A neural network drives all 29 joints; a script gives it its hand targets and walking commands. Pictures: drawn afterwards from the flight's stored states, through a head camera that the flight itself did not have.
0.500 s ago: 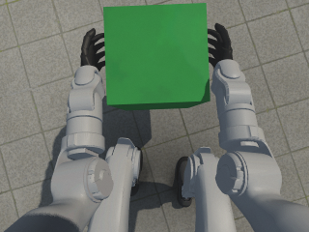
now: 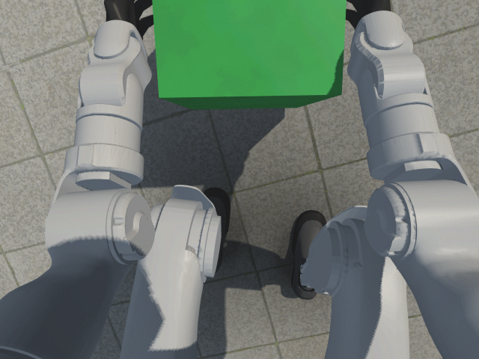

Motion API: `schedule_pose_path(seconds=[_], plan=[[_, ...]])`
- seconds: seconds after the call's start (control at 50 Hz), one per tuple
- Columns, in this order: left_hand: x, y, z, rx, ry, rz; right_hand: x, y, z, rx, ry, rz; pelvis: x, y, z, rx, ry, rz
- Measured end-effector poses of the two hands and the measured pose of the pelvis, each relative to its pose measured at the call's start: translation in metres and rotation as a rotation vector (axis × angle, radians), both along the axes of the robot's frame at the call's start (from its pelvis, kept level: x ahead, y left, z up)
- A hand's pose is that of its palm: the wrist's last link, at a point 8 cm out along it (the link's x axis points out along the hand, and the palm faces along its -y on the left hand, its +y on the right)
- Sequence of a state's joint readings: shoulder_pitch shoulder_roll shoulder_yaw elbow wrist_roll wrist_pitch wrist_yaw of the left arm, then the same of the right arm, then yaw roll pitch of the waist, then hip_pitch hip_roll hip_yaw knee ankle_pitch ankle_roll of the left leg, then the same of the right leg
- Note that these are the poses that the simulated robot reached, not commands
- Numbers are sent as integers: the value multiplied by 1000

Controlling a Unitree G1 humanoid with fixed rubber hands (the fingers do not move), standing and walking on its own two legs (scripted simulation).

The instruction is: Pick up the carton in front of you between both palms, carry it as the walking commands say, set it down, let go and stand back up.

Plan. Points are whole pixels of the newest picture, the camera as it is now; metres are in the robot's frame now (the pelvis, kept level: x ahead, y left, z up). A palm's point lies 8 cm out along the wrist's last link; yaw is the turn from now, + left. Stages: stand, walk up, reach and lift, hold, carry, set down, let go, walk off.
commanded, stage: set down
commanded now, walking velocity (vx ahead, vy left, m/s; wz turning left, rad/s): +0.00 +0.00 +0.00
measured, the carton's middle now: (246, 35) +0.54 +0.07 -0.23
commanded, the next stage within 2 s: none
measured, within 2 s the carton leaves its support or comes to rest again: rests again in 0.70 s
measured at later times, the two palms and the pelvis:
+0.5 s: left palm (135, 32) +0.51 +0.22 -0.18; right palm (364, 26) +0.55 -0.09 -0.19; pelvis -0.01 +0.00 -0.03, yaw -1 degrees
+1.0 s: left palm (131, 33) +0.51 +0.23 -0.19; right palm (358, 25) +0.56 -0.08 -0.20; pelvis +0.00 +0.00 -0.03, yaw +0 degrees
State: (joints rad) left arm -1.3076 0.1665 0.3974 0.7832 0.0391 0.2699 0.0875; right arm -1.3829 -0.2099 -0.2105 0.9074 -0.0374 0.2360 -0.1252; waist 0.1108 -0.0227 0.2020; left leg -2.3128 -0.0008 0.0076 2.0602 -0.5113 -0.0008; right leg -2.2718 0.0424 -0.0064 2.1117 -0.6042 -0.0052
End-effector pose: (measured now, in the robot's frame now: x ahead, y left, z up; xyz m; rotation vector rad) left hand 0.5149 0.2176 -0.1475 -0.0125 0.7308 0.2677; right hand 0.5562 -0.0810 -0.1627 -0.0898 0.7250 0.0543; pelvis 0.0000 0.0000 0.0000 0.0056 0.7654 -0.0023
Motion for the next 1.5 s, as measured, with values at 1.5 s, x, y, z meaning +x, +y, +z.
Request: schedule_pose_path(seconds=[1.5], plan=[[-5, 32, -31, 10, -57, 50, 20, -44, -11, -37, -76, 6, -6, 3, -28, 9, -148, -18]])
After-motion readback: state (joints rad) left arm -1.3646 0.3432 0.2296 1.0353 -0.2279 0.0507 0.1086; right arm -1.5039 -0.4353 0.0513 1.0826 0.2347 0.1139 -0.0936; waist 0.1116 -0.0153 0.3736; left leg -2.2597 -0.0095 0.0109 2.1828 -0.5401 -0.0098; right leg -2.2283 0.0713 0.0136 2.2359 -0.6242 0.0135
